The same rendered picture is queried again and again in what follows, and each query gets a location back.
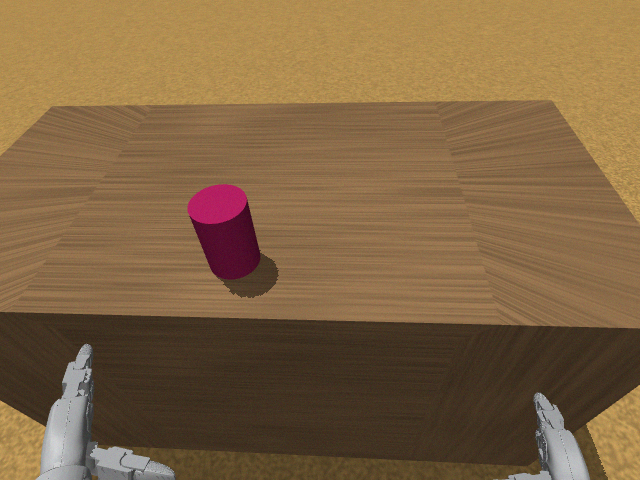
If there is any right robot hand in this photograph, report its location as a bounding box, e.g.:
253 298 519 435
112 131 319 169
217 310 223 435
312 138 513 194
495 392 590 480

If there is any can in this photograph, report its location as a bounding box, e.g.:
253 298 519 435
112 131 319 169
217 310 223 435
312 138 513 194
187 184 260 280

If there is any left robot hand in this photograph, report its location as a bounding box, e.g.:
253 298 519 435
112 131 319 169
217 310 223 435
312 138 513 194
40 344 176 480

